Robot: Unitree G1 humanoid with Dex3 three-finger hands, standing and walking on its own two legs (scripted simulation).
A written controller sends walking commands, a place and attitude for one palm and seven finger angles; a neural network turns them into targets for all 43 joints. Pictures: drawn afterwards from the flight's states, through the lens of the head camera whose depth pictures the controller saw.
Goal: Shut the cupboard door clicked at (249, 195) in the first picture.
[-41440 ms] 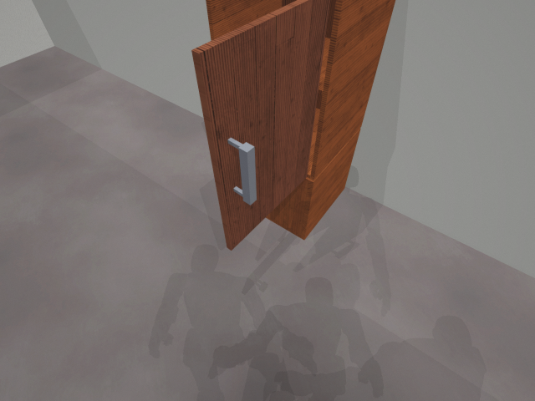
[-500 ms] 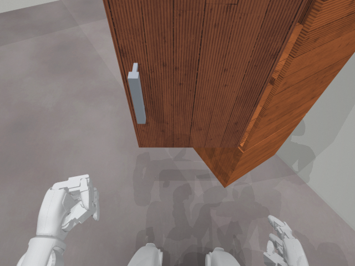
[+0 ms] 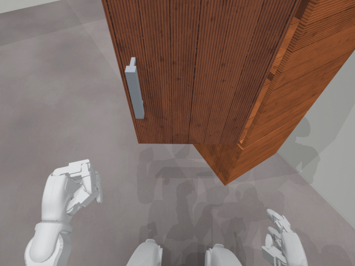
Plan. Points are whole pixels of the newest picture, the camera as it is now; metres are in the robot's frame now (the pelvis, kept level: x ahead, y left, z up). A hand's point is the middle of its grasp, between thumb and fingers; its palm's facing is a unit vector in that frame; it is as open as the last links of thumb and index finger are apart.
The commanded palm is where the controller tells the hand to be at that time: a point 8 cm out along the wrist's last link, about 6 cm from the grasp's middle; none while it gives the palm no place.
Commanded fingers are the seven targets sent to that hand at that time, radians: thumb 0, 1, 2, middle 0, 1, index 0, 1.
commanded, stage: bring the fist close to the handle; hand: left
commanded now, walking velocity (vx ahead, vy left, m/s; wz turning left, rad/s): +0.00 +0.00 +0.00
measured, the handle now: (136, 89) +0.54 +0.15 +0.06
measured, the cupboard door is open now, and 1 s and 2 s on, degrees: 58 58 51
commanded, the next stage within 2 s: push the door shut along its arc in 1.22 s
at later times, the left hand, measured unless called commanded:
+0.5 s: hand (131, 150) +0.35 +0.13 +0.06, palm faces -0.03 -1.00 -0.02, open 3.1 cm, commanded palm +0.34 +0.19 +0.07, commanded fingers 0.00 0.90 0.90 -1.30 -1.50 -1.30 -1.50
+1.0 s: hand (149, 116) +0.44 +0.10 +0.07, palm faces +0.05 -1.00 -0.01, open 3.1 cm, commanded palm +0.40 +0.16 +0.07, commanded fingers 0.00 0.90 0.90 -1.30 -1.50 -1.30 -1.50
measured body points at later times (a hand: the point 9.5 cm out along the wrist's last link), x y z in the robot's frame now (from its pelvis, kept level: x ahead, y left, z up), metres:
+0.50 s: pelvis +0.00 +0.01 +0.01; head +0.08 +0.00 +0.46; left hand +0.34 +0.19 +0.06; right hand +0.14 -0.24 -0.09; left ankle +0.02 +0.12 -0.64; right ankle +0.03 -0.11 -0.64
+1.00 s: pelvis +0.00 +0.00 +0.01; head +0.09 -0.01 +0.45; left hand +0.43 +0.16 +0.07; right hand +0.07 -0.26 -0.11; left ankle +0.02 +0.12 -0.64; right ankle +0.03 -0.11 -0.64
